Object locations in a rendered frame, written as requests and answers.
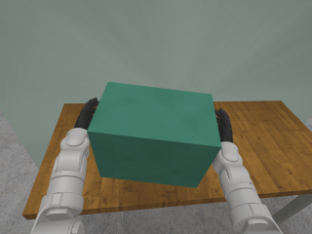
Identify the robot right hand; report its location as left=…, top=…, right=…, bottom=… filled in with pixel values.
left=214, top=108, right=233, bottom=143

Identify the robot left hand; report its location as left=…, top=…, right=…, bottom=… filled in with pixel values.
left=74, top=97, right=99, bottom=130

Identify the carton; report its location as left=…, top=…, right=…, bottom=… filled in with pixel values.
left=87, top=82, right=222, bottom=188

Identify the table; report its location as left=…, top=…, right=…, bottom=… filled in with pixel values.
left=22, top=100, right=312, bottom=225

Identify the left robot upper arm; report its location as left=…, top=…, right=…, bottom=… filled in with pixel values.
left=31, top=218, right=85, bottom=234

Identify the right robot forearm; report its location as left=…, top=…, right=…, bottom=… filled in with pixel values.
left=213, top=141, right=283, bottom=234

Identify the left robot forearm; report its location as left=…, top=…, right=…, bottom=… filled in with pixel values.
left=29, top=128, right=90, bottom=234

